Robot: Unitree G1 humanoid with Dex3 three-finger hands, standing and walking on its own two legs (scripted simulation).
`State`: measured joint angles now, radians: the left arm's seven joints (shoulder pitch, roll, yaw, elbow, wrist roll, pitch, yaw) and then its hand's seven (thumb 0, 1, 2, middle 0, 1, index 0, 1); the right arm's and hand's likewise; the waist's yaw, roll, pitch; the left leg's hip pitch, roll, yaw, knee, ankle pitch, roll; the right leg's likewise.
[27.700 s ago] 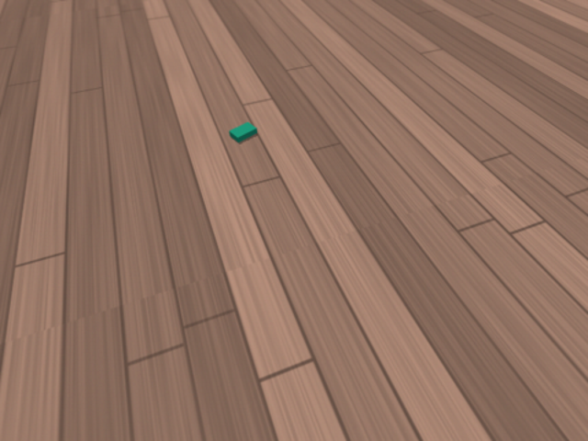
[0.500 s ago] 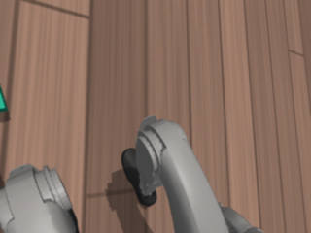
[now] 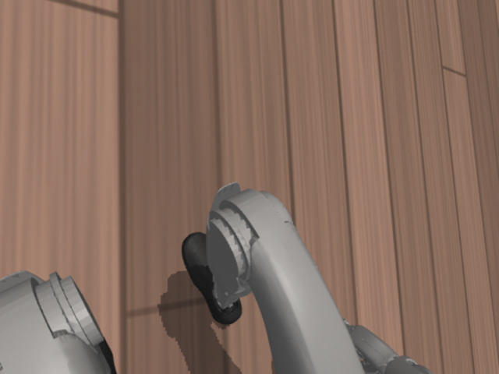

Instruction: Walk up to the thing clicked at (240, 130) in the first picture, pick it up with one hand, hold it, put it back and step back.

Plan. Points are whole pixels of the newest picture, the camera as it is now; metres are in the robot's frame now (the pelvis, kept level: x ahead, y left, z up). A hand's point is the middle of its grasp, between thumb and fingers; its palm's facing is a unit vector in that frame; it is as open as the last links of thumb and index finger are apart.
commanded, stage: rest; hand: left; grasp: from above
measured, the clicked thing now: out of the picture +0.48 +0.27 -0.29
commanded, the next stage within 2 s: open in 0.02 s
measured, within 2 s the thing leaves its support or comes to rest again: neither
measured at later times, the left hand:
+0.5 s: hand out of the picture +0.47 +0.26 -0.27, palm faces -0.48 -0.09 -0.88, open 11.8 cm
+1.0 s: hand out of the picture +0.47 +0.27 -0.27, palm faces -0.49 -0.09 -0.87, open 13.9 cm
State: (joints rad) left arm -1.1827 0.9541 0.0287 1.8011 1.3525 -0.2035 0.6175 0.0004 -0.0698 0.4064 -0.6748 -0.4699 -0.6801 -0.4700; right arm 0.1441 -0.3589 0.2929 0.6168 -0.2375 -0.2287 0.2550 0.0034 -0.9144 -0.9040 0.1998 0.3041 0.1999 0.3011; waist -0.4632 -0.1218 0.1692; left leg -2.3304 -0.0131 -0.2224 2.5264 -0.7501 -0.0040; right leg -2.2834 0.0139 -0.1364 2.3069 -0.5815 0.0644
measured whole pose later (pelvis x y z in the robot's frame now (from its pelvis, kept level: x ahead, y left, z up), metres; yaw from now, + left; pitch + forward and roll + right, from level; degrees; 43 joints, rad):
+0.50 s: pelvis +0.00 +0.00 +0.00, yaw -1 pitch +29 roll -15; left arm -1.18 0.99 0.01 1.79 1.34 -0.21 0.63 0.00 -0.17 0.69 -0.48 -0.61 -0.45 -0.64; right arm 0.14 -0.38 0.32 0.60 -0.24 -0.24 0.25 0.00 -0.91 -0.90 0.20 0.30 0.20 0.30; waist -0.47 -0.15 0.20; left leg -2.32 -0.01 -0.23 2.52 -0.74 0.00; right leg -2.26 0.02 -0.15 2.29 -0.57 0.07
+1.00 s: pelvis -0.01 +0.00 +0.01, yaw -1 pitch +30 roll -16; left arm -1.18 1.02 0.01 1.77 1.33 -0.21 0.60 0.00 -0.47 0.98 -0.17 -0.88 -0.13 -0.92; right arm 0.15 -0.38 0.34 0.57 -0.24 -0.22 0.24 0.00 -0.90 -0.90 0.20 0.30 0.20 0.30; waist -0.48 -0.14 0.21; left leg -2.32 -0.01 -0.24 2.51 -0.74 0.01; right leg -2.24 0.02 -0.16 2.27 -0.57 0.07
